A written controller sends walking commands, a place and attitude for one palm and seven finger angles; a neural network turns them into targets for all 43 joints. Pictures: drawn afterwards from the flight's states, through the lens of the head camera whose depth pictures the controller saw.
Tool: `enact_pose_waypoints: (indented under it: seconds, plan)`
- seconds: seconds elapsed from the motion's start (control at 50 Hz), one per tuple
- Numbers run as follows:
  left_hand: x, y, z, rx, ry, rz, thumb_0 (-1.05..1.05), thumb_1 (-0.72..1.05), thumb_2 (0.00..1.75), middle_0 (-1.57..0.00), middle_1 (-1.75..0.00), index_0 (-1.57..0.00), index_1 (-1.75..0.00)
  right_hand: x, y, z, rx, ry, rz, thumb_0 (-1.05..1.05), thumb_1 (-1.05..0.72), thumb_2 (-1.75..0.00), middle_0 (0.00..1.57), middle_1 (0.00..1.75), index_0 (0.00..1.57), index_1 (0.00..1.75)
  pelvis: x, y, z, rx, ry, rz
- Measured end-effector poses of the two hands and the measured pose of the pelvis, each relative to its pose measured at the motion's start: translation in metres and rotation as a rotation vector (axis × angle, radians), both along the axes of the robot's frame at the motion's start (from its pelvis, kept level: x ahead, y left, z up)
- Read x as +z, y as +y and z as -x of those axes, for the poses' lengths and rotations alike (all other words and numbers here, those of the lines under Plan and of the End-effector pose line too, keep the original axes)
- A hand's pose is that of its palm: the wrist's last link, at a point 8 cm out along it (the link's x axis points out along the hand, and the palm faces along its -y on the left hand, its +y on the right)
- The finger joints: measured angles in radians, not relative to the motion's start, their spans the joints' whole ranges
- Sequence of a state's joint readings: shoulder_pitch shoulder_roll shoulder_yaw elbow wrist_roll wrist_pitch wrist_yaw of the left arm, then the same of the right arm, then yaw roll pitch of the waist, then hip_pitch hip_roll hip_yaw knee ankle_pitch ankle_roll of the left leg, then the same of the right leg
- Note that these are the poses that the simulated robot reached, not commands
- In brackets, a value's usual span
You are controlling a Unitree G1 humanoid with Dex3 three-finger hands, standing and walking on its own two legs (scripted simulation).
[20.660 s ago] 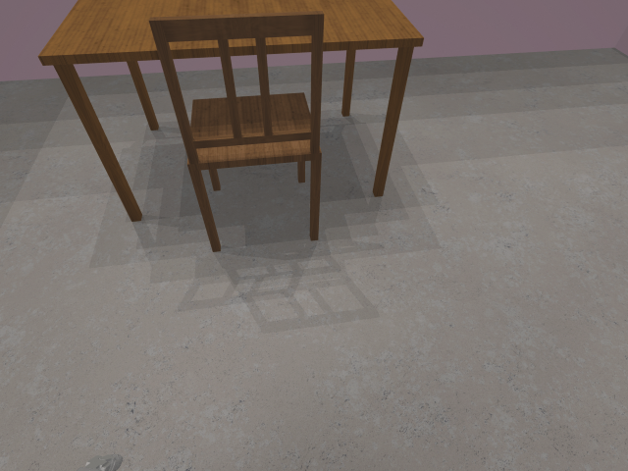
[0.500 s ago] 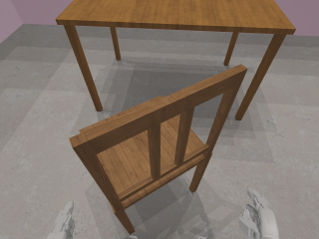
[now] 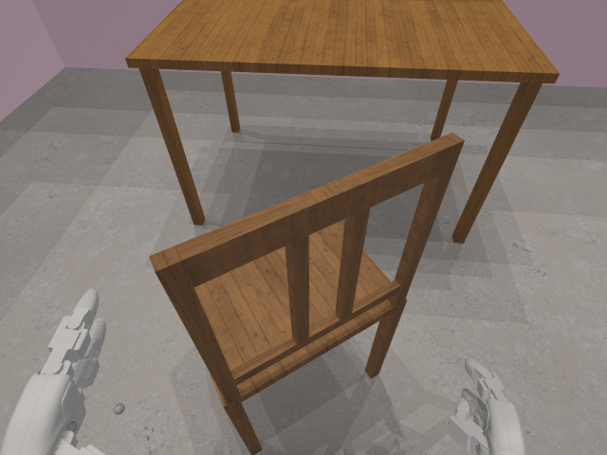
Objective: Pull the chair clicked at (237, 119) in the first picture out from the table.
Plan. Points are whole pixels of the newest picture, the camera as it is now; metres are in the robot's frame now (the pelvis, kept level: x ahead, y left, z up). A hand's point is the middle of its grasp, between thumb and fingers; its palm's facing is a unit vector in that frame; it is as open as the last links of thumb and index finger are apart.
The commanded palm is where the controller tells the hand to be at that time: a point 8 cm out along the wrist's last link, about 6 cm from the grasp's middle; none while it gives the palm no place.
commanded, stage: draw the hand back to the body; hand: left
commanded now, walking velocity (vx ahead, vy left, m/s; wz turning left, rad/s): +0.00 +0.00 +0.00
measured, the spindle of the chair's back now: (298, 295) +0.36 +0.05 -0.02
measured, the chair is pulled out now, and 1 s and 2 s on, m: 0.52 0.52 0.52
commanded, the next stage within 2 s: step back with the hand held close in 1.02 s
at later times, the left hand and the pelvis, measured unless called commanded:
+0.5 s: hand (56, 302) +0.21 +0.25 +0.18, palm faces +0.41 -0.80 -0.44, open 11.4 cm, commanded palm +0.17 +0.29 +0.21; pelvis +0.04 +0.00 +0.05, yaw -1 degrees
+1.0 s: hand (51, 262) +0.24 +0.25 +0.21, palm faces +0.44 -0.79 -0.44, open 7.5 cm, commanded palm +0.19 +0.30 +0.23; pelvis +0.05 +0.00 +0.06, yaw -2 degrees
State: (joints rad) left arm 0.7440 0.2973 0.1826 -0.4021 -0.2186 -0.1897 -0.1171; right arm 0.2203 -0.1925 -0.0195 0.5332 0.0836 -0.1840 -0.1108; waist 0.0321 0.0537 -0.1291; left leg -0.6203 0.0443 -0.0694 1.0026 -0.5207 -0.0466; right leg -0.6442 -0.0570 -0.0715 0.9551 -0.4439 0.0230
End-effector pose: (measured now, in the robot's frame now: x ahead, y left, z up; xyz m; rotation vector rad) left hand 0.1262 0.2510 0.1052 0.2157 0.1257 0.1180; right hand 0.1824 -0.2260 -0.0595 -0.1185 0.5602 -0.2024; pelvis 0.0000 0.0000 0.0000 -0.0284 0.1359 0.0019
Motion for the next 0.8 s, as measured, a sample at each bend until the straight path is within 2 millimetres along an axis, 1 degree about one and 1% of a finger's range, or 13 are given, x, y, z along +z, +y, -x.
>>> enact_pose_waypoints:
  seconds: [0.08,0.14,0.2,0.3,0.44,0.56,0.68,0.74,0.8]
  plan:
    - [0.014,0.013,0.003,0.154,0.082,-0.132,-0.01,-0.38,0.28,-0.03,-0.03,-0.03,-0.04,0.013,0.001,-0.003,-0.005,0.021,0.014,0.02,-0.91,-0.9,0.2,0.3,0.2,0.3,0.015,0.002,-0.006,-0.003,-0.053,-0.003]
    - [0.022,0.019,0.004,0.227,0.104,-0.174,-0.01,-0.29,0.32,-0.04,-0.05,-0.04,-0.05,0.02,0.002,-0.006,0.004,0.034,0.026,0.02,-0.91,-0.9,0.2,0.3,0.2,0.3,0.024,0.003,-0.012,-0.003,-0.086,-0.006]
    - [0.033,0.024,0.0,0.268,0.09,-0.199,-0.01,-0.19,0.37,-0.05,-0.07,-0.05,-0.08,0.025,0.004,-0.01,0.027,0.044,0.035,0.02,-0.91,-0.9,0.2,0.3,0.2,0.3,0.032,0.005,-0.017,0.0,-0.116,-0.01]
    - [0.056,0.029,-0.015,0.294,0.013,-0.224,-0.01,-0.02,0.45,-0.08,-0.11,-0.08,-0.11,0.032,0.009,-0.02,0.063,0.047,0.035,0.02,-0.9,-0.9,0.2,0.3,0.2,0.3,0.042,0.005,-0.024,0.0,-0.152,-0.017]
    - [0.085,0.034,-0.038,0.295,-0.09,-0.263,0.0,0.23,0.57,-0.11,-0.16,-0.11,-0.16,0.039,0.012,-0.034,0.087,0.044,0.016,0.01,-0.9,-0.9,0.2,0.3,0.2,0.3,0.05,0.003,-0.035,-0.014,-0.174,-0.021]
    - [0.111,0.036,-0.054,0.295,-0.174,-0.303,0.0,0.44,0.68,-0.15,-0.2,-0.14,-0.21,0.039,0.009,-0.041,0.096,0.056,0.009,0.01,-0.9,-0.9,0.2,0.3,0.2,0.3,0.054,0.001,-0.042,-0.02,-0.181,-0.019]
    - [0.135,0.041,-0.067,0.312,-0.257,-0.337,0.01,0.65,0.78,-0.18,-0.25,-0.17,-0.25,0.036,0.003,-0.042,0.097,0.089,0.01,0.01,-0.9,-0.9,0.2,0.3,0.2,0.3,0.057,-0.001,-0.045,-0.022,-0.185,-0.02]
    - [0.138,0.042,-0.071,0.316,-0.272,-0.339,0.01,0.74,0.83,-0.19,-0.27,-0.18,-0.27,0.034,-0.001,-0.041,0.087,0.106,0.005,0.01,-0.91,-0.9,0.2,0.3,0.2,0.3,0.057,-0.002,-0.046,-0.026,-0.183,-0.019]
    - [0.132,0.04,-0.073,0.308,-0.244,-0.325,0.01,0.8,0.86,-0.19,-0.28,-0.19,-0.28,0.033,-0.005,-0.038,0.072,0.122,0.002,0.01,-0.91,-0.9,0.2,0.3,0.2,0.3,0.058,-0.002,-0.047,-0.03,-0.181,-0.019]
